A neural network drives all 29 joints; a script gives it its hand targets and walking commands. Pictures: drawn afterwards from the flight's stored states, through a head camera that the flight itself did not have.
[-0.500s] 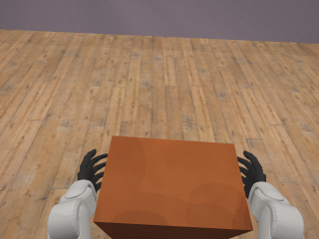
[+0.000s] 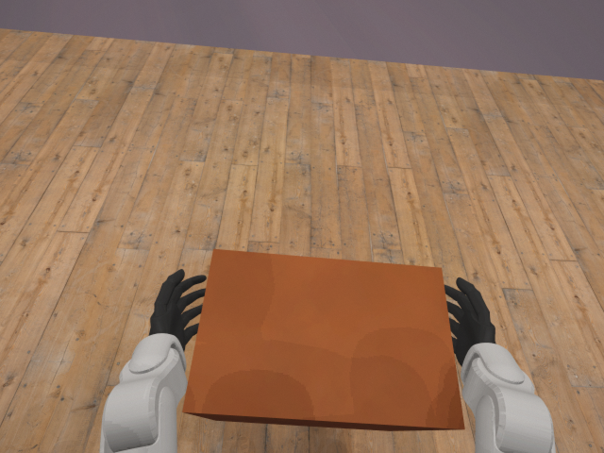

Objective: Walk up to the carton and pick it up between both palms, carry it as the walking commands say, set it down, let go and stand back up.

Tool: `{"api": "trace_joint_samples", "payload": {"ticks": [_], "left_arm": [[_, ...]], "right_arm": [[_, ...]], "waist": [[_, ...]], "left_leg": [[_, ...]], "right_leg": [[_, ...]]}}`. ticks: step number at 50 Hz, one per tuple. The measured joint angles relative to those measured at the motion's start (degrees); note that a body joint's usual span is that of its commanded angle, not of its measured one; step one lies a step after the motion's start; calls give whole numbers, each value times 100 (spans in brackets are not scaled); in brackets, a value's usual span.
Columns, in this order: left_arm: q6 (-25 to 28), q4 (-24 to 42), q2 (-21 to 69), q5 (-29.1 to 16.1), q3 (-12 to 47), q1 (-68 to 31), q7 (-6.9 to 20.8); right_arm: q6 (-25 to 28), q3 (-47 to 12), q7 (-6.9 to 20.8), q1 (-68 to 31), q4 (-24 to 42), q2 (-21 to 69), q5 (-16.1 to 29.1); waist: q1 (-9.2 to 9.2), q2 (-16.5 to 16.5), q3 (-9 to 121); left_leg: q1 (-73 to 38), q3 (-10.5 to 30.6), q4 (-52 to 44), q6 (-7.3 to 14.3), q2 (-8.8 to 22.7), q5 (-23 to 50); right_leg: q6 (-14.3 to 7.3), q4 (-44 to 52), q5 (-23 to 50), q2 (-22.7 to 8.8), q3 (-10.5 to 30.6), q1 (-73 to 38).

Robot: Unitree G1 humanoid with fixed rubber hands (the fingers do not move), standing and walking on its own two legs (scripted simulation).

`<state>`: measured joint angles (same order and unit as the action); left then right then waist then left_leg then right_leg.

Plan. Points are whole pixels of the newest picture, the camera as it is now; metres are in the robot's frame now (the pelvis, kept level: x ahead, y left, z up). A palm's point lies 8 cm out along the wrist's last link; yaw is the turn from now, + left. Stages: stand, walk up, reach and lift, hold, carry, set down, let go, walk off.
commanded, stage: carry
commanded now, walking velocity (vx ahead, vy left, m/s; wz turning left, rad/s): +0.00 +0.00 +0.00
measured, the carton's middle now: (314, 353) +0.26 +0.01 -0.05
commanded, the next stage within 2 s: none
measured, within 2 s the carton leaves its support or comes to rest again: neither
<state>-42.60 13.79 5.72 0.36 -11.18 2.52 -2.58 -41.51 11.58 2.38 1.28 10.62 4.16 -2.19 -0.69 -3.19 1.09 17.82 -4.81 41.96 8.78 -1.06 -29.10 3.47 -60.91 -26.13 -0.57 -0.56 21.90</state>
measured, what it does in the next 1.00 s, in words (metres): walks ahead: right foot, then left foot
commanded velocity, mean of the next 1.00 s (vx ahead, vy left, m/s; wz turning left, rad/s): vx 0.00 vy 0.00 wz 0.00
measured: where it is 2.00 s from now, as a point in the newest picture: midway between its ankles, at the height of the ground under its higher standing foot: (201, 436)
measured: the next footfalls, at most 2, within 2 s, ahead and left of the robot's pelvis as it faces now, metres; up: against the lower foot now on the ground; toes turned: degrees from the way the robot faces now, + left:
right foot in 0.20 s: +0.13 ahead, -0.13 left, +0.00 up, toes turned -2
left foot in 0.34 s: +0.18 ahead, +0.15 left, +0.00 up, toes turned +0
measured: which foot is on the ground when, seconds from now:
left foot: down 0.00-0.18, up 0.20-0.32, down 0.34-0.66, up 0.68-0.80, down 0.82-1.00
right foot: up 0.00-0.18, down 0.20-0.36, up 0.38-0.66, down 0.68-0.82, up 0.84-1.00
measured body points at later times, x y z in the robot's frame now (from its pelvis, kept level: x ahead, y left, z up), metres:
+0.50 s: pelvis +0.17 +0.13 +0.00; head +0.20 +0.18 +0.44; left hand +0.42 +0.33 +0.00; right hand +0.44 -0.05 +0.02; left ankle +0.14 +0.15 -0.71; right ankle +0.08 -0.08 -0.66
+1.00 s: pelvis +0.28 +0.26 +0.00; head +0.31 +0.31 +0.45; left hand +0.54 +0.45 +0.01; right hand +0.55 +0.08 +0.03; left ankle +0.28 +0.30 -0.71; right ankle +0.17 +0.07 -0.65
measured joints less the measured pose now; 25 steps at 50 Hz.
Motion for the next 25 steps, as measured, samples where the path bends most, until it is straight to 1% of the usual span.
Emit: {"api": "trace_joint_samples", "payload": {"ticks": [3, 4, 5, 6, 7, 8, 9, 10, 11, 12, 13, 14, 15, 16, 17, 18, 19, 21, 23, 25], "left_arm": [[31, -2, 0, 0, 10, -16, 1], [31, -2, 0, 0, 10, -15, 1], [33, -9, 0, 0, 10, -15, 2], [65, -66, -2, 0, 11, -15, 10], [114, -172, -4, 0, 11, -8, 17], [186, -304, -8, -1, 16, -41, 26], [192, -326, -10, -1, 35, -130, 23], [70, -85, 5, 1, 88, -196, -21], [-54, 198, 54, 2, 159, -175, -93], [-209, 471, 95, 3, 204, -120, -163], [-291, 542, 107, 2, 216, -87, -197], [-386, 542, 108, 2, 217, -60, -218], [-473, 503, 101, 1, 219, -51, -232], [-490, 373, 103, 6, 220, -57, -241], [-483, 249, 103, 7, 221, -77, -248], [-445, 133, 86, 7, 222, -124, -245], [-383, -26, 27, 6, 221, -167, -234], [-237, -426, -130, 5, 221, -184, -194], [-202, -508, -186, 6, 222, -185, -170], [-117, -500, -186, 7, 231, -188, -163]], "right_arm": [[52, 0, 1, 1, -3, -10, 0], [52, 0, 1, 1, -3, -11, 0], [50, 0, 2, 2, -3, -13, 0], [51, -1, 1, 1, -23, -23, 0], [59, 0, -1, -1, -90, -36, -6], [102, -1, -6, 0, -159, -61, -25], [140, -1, -32, 0, -166, -97, -30], [114, -9, -65, 18, -34, -171, 100], [48, -34, -75, 17, 116, -298, 233], [-57, -58, -77, 19, 254, -385, 344], [-110, -59, -63, 20, 274, -399, 357], [-221, -59, -60, 22, 277, -402, 354], [-326, -57, -61, 25, 260, -403, 341], [-358, -54, -45, 26, 165, -406, 272], [-373, -55, -34, 27, 95, -413, 207], [-354, -57, -32, 27, 41, -411, 162], [-285, -58, -41, 28, -86, -373, 133], [-127, -58, -73, 27, -465, -254, 57], [-110, -58, -109, 28, -525, -205, 50], [-16, -58, -111, 26, -524, -204, 51]], "waist": [[-1, -121, -31], [-1, -128, -40], [-2, -133, -54], [-6, -149, -58], [-9, -173, 16], [-18, -176, 39], [-9, -70, 5], [-14, 116, -42], [-91, 143, -66], [-171, 143, -78], [-238, 155, -39], [-296, 180, 39], [-314, 240, 110], [-272, 281, 212], [-207, 270, 293], [-145, 247, 294], [-116, 275, 246], [-110, 340, 197], [-110, 294, 110], [-111, 205, 60]], "left_leg": [[-367, -2, -271, -57, -104, 0], [-496, -3, -343, -135, -156, -8], [-627, -5, -399, -263, -212, -12], [-741, -9, -410, -455, -261, -11], [-796, -14, -412, -695, -305, -10], [-755, -28, -183, -1078, -344, 48], [-374, -52, 677, -1566, -422, 350], [249, -47, 2205, -1770, -508, -120], [811, 151, 3532, -1639, -502, -849], [1203, 441, 4278, -1392, -486, -1321], [1454, 689, 4456, -1152, -447, -1477], [1593, 834, 4186, -961, -346, -1589], [1604, 858, 3465, -845, -206, -1616], [1525, 861, 2372, -821, -73, -1156], [1365, 861, 1187, -881, 59, -304], [1307, 807, 828, -877, 86, 699], [1273, 753, 950, -762, 32, 585], [1101, 651, 965, -500, -43, 253], [903, 608, 776, -400, -48, 236], [705, 589, 493, -382, -70, 302]], "right_leg": [[5, 0, 0, 1, 0, 331], [6, 0, 0, 1, -6, 424], [6, 8, 0, 2, -37, 493], [6, 161, -3, 2, -126, 503], [31, 532, -8, 2, -284, 505], [-28, 1164, 6, 0, -480, 387], [-365, 1966, 600, -16, -530, 193], [-685, 2226, 1189, -147, -529, 77], [-641, 2069, 927, -174, -547, 64], [-460, 1890, 582, -155, -531, 71], [-276, 1801, 358, -150, -474, 70], [-149, 1796, 249, -157, -382, 69], [-60, 1798, 204, -205, -276, 68], [27, 1797, 197, -273, -229, 71], [48, 1736, 156, -318, -230, 72], [37, 1571, 72, -352, -204, 70], [29, 1344, 9, -358, -127, 80], [29, 992, 2, -315, -107, 82], [64, 673, 2, -186, -108, 84], [70, 424, 1, -97, -105, 84]]}}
